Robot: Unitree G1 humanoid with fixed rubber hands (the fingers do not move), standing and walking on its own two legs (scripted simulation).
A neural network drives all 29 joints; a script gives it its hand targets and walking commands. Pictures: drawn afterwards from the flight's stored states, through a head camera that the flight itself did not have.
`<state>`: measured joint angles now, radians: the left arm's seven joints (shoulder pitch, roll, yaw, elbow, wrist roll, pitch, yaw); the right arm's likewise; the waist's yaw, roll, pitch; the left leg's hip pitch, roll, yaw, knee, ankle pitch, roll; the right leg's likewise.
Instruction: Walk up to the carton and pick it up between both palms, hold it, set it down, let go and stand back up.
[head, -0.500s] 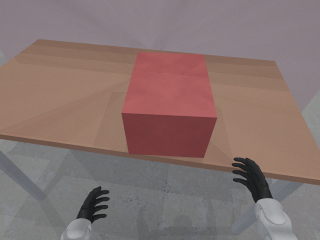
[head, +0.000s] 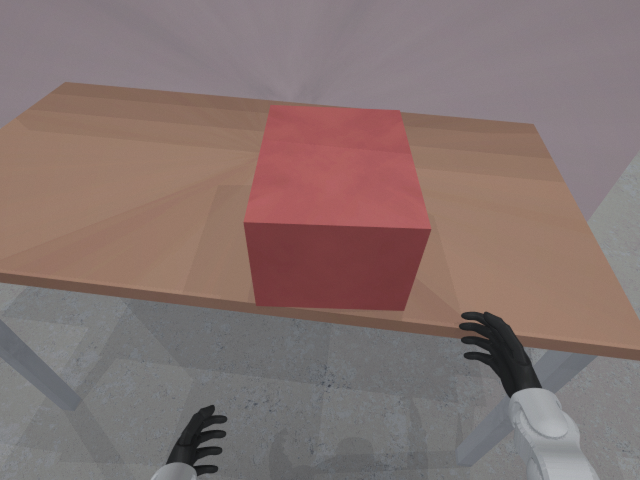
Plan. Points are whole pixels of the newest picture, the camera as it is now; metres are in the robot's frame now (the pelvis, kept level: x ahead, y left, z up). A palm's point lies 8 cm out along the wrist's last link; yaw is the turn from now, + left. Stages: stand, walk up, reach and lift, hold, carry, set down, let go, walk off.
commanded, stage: let go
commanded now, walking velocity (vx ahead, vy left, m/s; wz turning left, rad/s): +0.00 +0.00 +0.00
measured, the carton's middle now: (332, 201) +0.51 +0.02 +0.06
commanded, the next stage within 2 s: stand in 0.30 s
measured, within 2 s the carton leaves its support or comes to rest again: neither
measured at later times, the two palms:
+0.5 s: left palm out of the picture +0.08 +0.24 -0.11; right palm (520, 417) +0.21 -0.23 -0.03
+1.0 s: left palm out of the picture +0.10 +0.23 -0.11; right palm out of the picture +0.06 -0.26 -0.14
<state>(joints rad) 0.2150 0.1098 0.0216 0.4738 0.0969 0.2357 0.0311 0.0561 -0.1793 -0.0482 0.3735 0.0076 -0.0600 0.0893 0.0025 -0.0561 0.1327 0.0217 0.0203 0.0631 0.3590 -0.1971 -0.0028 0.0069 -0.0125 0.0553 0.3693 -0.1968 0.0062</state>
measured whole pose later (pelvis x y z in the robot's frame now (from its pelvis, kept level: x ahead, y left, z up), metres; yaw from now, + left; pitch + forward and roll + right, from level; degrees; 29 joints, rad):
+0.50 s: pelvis -0.01 +0.00 -0.01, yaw +1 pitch -5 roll -1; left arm 0.30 0.19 0.03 0.67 0.02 -0.01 -0.02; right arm 0.13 -0.25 -0.03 0.49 -0.01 -0.08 0.02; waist 0.03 0.01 0.03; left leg -0.19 0.03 0.03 0.53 -0.25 0.00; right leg -0.18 0.01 0.05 0.49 -0.23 0.02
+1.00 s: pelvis +0.01 +0.00 -0.01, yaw +1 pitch -2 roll +1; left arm 0.32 0.20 0.00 0.67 0.01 -0.02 -0.01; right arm 0.36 -0.24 -0.04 0.77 -0.02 -0.01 0.02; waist -0.02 0.02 0.03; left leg -0.23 0.01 0.03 0.57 -0.30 0.00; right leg -0.24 -0.01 0.05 0.59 -0.31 0.02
